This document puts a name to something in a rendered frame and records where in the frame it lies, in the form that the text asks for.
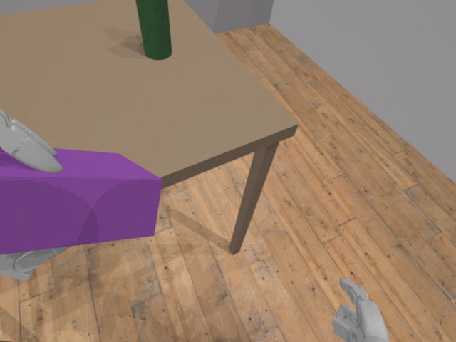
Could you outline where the robot right hand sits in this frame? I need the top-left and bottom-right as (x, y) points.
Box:
(333, 278), (389, 342)

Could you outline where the table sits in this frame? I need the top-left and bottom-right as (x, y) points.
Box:
(0, 0), (299, 342)

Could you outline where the robot left hand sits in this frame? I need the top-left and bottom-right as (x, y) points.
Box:
(0, 108), (69, 281)

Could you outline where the sponge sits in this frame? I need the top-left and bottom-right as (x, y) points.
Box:
(0, 147), (162, 255)

